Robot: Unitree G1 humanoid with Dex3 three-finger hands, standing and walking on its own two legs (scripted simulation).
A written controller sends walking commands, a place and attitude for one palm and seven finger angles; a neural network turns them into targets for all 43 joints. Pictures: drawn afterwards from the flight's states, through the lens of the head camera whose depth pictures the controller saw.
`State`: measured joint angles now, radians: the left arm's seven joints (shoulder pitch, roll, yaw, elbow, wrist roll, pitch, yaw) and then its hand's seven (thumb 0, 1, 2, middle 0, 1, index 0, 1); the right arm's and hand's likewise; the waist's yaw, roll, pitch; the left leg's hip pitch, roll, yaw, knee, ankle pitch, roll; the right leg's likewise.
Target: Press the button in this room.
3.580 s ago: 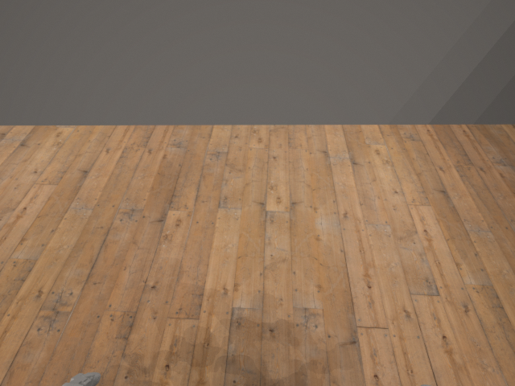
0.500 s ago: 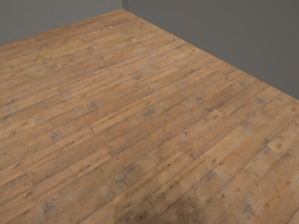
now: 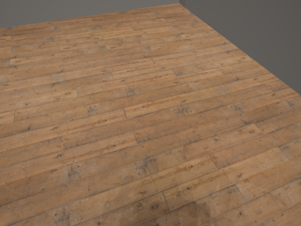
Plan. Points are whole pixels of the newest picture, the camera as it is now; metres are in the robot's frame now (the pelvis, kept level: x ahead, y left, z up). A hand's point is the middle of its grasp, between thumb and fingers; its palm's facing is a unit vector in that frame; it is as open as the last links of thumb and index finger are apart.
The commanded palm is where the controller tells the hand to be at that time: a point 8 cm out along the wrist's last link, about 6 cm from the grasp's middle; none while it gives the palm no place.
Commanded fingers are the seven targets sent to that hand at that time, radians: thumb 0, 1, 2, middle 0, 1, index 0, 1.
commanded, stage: turn or walk to find it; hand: left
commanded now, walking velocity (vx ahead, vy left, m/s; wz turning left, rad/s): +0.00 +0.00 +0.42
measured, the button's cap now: out of the picture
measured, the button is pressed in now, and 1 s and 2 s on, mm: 0 0 0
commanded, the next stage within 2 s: none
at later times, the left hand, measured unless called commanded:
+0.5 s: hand out of the picture +0.03 +0.20 -0.14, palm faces +0.20 -0.94 -0.27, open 7.4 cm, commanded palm none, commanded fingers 0.00 0.90 0.90 -0.20 -0.30 -0.20 -0.30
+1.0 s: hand out of the picture -0.11 +0.25 -0.17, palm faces +0.42 -0.88 -0.23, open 7.4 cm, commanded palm none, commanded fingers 0.00 0.90 0.90 -0.20 -0.30 -0.20 -0.30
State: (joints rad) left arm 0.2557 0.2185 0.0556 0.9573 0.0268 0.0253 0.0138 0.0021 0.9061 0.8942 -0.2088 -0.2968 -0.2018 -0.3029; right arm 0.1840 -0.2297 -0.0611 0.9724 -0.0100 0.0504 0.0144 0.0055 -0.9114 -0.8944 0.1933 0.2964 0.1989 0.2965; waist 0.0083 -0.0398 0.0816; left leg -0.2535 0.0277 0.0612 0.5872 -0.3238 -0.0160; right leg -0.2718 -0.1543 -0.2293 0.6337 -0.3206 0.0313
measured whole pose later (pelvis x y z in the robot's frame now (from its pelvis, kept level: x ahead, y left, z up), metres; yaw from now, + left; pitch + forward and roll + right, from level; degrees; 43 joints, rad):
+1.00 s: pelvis -0.07 +0.03 +0.01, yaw +23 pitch +0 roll -1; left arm 0.22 0.27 0.08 0.98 0.02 0.06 0.01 0.01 0.91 0.89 -0.20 -0.30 -0.20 -0.30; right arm 0.16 -0.18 -0.03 0.95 -0.02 0.02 -0.01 0.00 -0.91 -0.89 0.20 0.30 0.20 0.30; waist 0.01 -0.05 0.08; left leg -0.25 -0.01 0.03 0.51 -0.25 0.05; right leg -0.44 -0.10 -0.06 1.05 -0.43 0.08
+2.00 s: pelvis -0.12 +0.01 +0.02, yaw +49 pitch -1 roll -1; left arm 0.19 0.25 0.07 0.95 0.02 0.06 0.01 0.00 0.91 0.89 -0.20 -0.30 -0.19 -0.30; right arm 0.17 -0.18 -0.03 0.94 -0.02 0.02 0.00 0.00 -0.91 -0.89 0.20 0.30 0.20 0.30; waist 0.00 -0.02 0.06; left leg -0.23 -0.03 -0.01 0.46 -0.22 0.04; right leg -0.42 -0.08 -0.04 0.96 -0.43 0.09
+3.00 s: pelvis -0.14 -0.05 +0.01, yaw +74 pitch +0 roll +1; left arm 0.17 0.21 0.05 0.92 0.01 0.03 0.01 0.00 0.91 0.89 -0.20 -0.30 -0.20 -0.30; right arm 0.20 -0.21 -0.05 0.94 -0.02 0.04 0.00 0.00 -0.91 -0.89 0.20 0.30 0.21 0.30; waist -0.02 0.02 0.05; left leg -0.30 -0.05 -0.07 0.53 -0.22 -0.01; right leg -0.26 -0.04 -0.05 0.58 -0.32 0.06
